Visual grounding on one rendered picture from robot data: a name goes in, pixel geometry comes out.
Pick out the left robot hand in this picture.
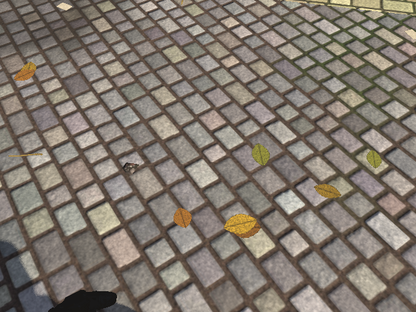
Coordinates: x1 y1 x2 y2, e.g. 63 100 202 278
48 290 117 312

